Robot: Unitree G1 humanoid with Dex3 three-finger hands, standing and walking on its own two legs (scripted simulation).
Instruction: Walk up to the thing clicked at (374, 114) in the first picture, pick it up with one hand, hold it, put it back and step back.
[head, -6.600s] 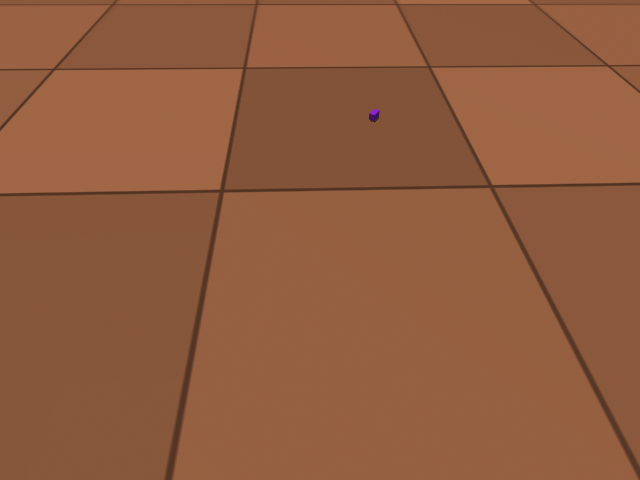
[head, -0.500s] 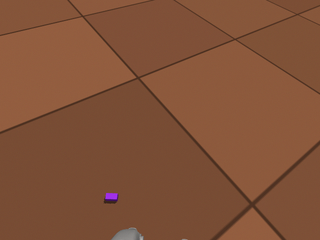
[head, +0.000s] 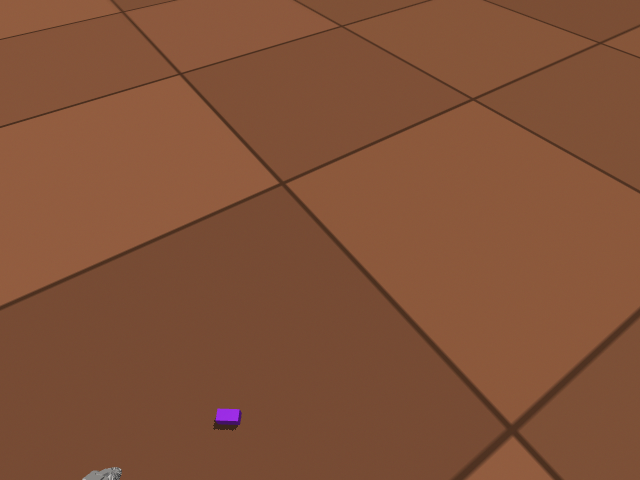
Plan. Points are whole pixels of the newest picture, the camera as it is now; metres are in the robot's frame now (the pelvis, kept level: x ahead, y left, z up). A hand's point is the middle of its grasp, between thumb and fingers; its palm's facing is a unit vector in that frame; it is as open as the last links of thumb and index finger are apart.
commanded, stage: walk up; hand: left
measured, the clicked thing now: (228, 416) +0.42 +0.28 -0.76
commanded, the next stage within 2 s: none
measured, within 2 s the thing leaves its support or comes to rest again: neither
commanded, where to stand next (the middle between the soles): +0.06 +0.04 m, yaw +0 degrees
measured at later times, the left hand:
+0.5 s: hand out of the picture +0.09 +0.29 -0.16, palm faces +0.00 -0.95 -0.30, open 7.4 cm
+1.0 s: hand out of the picture +0.10 +0.32 -0.16, palm faces -0.01 -0.94 -0.34, open 7.4 cm
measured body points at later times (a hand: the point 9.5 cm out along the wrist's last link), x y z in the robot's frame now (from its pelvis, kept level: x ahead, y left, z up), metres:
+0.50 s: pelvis +0.01 +0.05 +0.01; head +0.02 +0.07 +0.46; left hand +0.09 +0.34 -0.14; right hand +0.09 -0.25 -0.12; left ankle +0.03 +0.12 -0.74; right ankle +0.01 -0.07 -0.74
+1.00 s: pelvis +0.04 +0.06 +0.01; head +0.05 +0.07 +0.46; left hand +0.10 +0.36 -0.13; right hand +0.12 -0.24 -0.12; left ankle +0.03 +0.12 -0.74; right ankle +0.01 -0.07 -0.74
